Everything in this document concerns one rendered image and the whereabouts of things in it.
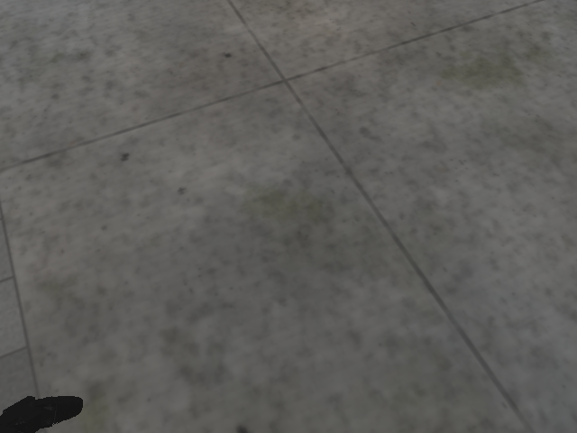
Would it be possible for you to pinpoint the left robot hand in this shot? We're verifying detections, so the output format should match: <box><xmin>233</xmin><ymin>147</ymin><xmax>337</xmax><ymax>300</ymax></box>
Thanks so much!
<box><xmin>0</xmin><ymin>396</ymin><xmax>83</xmax><ymax>433</ymax></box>

